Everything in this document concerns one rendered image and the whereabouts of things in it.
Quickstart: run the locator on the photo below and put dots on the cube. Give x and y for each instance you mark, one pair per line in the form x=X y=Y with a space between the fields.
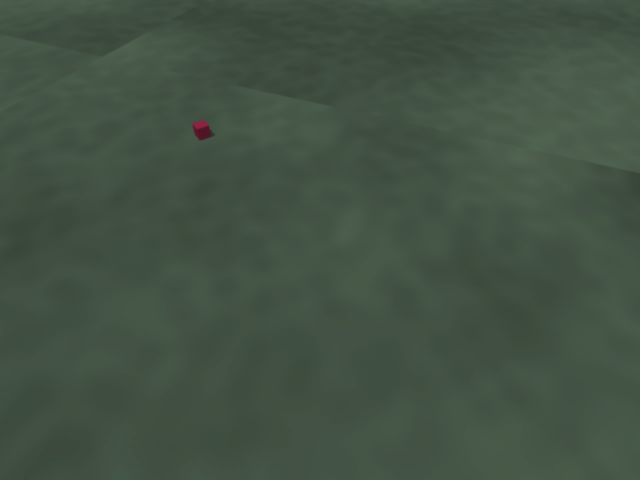
x=201 y=130

